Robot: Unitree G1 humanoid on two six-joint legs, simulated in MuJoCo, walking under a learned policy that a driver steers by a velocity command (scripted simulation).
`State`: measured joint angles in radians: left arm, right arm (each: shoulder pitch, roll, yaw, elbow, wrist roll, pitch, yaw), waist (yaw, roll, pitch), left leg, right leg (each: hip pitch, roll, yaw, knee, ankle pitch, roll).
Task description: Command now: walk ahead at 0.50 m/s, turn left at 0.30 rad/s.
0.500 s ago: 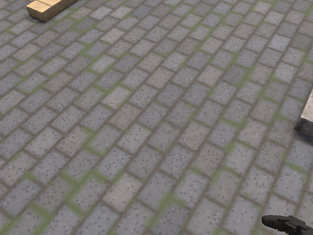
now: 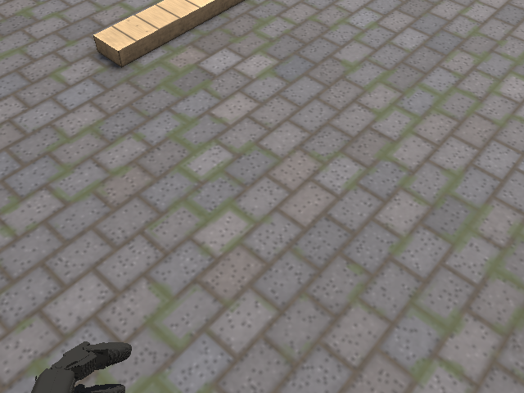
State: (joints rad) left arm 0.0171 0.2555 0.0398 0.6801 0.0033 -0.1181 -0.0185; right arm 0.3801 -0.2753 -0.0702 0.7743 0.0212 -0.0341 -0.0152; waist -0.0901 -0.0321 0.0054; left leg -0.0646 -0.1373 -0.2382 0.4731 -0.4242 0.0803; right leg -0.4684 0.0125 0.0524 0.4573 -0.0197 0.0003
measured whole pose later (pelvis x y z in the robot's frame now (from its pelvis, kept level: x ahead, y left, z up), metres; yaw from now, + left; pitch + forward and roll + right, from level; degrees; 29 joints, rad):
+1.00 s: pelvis +0.48 -0.05 -0.01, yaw -23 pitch +2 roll +2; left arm 0.07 0.28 0.05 0.58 -0.02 -0.01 -0.06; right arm 0.34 -0.32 -0.08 0.85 0.03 -0.05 -0.01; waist -0.08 -0.03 0.04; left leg 0.08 0.06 0.25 0.40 -0.45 -0.06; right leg -0.53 -0.03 -0.04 0.60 -0.13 -0.09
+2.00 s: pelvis +0.98 -0.30 +0.01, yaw -18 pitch +2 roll +0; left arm 0.01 0.27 0.03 0.63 0.00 -0.11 -0.02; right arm 0.42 -0.29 -0.06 0.78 0.03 -0.03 -0.02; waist -0.10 -0.03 0.01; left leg -0.05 -0.11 -0.23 0.41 -0.37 0.07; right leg -0.50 0.02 0.10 0.46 -0.01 0.04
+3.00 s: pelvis +1.50 -0.32 +0.01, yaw -5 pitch +1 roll +2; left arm 0.15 0.27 0.04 0.77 -0.02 -0.05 -0.05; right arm 0.31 -0.27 -0.06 0.79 -0.01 -0.07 0.00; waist -0.05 -0.04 0.02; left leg 0.09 -0.07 0.17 0.19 -0.32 0.05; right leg -0.66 -0.08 0.02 0.65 0.07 -0.01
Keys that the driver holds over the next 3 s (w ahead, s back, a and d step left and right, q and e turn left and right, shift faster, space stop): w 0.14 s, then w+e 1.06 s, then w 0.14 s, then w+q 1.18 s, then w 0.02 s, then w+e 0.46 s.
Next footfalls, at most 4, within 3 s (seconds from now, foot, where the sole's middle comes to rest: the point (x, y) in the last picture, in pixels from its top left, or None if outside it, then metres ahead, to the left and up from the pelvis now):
0.48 left None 0.40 0.12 -0.76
1.00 right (326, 342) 0.59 -0.21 -0.76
1.52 left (296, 233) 0.94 -0.18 -0.76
2.04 right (378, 186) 1.11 -0.47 -0.76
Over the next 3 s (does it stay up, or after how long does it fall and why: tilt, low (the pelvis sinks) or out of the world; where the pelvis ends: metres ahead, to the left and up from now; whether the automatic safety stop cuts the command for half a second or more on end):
stays up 1.50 -0.32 0.01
